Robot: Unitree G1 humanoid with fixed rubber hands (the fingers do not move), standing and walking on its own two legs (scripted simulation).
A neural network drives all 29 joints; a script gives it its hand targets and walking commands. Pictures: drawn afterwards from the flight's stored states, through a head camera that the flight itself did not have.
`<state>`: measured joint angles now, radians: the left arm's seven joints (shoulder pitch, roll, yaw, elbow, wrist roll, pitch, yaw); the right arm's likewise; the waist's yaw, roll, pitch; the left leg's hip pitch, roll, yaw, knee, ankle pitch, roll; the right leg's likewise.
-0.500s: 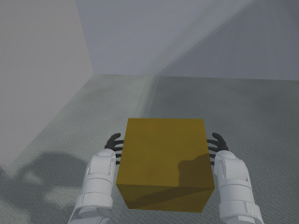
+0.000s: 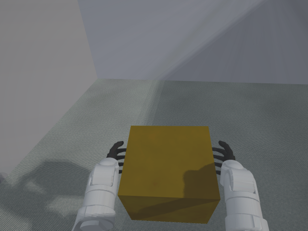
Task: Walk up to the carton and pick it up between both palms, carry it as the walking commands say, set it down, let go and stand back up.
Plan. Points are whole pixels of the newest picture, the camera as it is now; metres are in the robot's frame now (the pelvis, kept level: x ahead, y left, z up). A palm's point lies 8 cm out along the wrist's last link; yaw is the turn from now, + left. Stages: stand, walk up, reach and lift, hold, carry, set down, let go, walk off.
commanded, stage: reach and lift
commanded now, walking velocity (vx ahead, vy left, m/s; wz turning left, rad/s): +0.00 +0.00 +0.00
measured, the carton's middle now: (168, 174) +0.31 +0.00 -0.01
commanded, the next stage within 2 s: hold in 0.10 s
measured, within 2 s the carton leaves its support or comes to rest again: neither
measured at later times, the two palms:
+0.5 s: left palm (111, 168) +0.28 +0.15 +0.06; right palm (230, 170) +0.27 -0.16 +0.06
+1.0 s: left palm (103, 169) +0.27 +0.17 +0.07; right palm (223, 165) +0.27 -0.14 +0.08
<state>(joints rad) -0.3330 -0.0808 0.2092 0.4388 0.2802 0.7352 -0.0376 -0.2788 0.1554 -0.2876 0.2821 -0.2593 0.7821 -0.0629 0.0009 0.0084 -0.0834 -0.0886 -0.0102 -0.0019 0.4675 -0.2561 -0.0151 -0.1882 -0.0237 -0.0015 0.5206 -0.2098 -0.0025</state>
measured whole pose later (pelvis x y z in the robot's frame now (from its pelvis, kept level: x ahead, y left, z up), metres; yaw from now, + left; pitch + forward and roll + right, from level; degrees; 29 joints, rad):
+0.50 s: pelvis -0.01 +0.00 +0.00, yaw +0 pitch -8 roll +1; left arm -0.31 -0.08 0.19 0.42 0.28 0.75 -0.04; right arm -0.26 0.15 -0.28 0.27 -0.26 0.79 -0.06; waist 0.00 0.01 -0.08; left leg -0.08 -0.01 0.00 0.47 -0.25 -0.02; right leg -0.18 -0.02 0.00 0.52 -0.20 0.00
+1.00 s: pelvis -0.02 +0.01 -0.01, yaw +0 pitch -5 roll +0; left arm -0.31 -0.09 0.18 0.24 0.26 0.83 0.01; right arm -0.33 0.15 -0.26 0.19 -0.21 0.83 -0.07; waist 0.00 0.01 -0.08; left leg -0.23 -0.01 0.00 0.59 -0.28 -0.01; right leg -0.29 -0.02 0.00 0.56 -0.18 0.01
